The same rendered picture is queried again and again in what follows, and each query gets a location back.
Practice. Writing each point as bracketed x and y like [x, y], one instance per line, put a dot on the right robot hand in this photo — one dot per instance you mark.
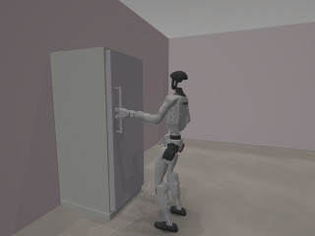
[164, 140]

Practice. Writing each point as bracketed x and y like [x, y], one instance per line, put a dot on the fridge door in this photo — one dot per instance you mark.
[126, 150]

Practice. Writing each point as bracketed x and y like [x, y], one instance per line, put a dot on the robot right thigh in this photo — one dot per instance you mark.
[172, 176]

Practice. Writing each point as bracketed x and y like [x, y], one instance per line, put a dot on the left robot forearm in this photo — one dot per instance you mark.
[147, 117]

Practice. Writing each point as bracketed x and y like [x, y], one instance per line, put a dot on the right robot upper arm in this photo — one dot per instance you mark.
[187, 115]

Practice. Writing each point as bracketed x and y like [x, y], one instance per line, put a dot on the handle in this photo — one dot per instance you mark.
[120, 106]

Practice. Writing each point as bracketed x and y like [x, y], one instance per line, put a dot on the robot left thigh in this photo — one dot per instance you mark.
[166, 154]

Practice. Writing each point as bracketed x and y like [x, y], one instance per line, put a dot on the left robot hand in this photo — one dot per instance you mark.
[123, 113]

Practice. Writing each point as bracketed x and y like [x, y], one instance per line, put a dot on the robot thigh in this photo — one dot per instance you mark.
[166, 154]
[172, 176]

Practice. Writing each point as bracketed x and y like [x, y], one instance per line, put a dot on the left robot upper arm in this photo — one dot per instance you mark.
[169, 102]

